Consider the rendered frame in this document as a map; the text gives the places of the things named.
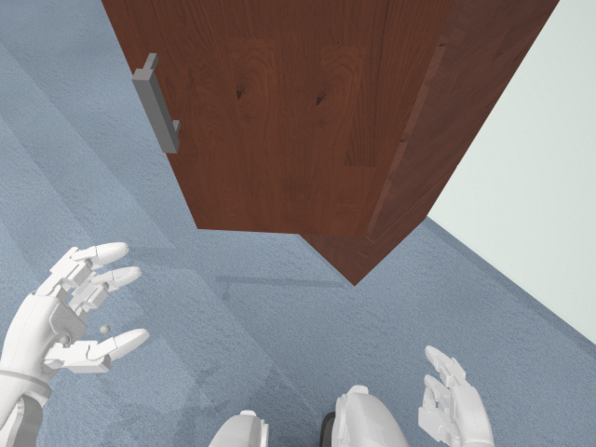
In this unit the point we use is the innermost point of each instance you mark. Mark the handle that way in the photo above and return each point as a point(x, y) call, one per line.
point(148, 89)

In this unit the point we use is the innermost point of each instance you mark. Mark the right robot thigh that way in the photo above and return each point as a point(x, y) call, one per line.
point(363, 420)

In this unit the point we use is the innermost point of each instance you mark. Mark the cupboard door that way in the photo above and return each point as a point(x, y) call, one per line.
point(291, 111)

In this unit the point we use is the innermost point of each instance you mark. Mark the right robot hand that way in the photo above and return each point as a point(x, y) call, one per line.
point(461, 417)

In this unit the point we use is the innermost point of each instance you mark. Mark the left robot thigh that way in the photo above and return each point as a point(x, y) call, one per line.
point(242, 431)

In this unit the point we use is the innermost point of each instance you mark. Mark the left robot forearm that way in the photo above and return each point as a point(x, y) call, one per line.
point(22, 398)

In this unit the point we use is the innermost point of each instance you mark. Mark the left robot hand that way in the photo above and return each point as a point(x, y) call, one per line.
point(32, 345)

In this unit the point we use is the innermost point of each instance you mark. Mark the robot thigh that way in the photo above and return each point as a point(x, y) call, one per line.
point(363, 420)
point(242, 431)

